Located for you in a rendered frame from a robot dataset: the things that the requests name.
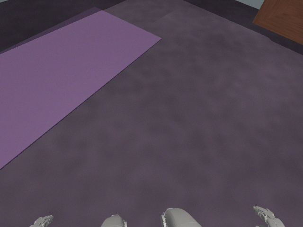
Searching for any left robot hand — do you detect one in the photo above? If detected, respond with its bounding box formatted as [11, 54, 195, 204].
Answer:
[30, 215, 53, 227]

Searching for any right robot hand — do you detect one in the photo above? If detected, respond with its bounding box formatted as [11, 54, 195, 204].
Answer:
[253, 206, 285, 227]

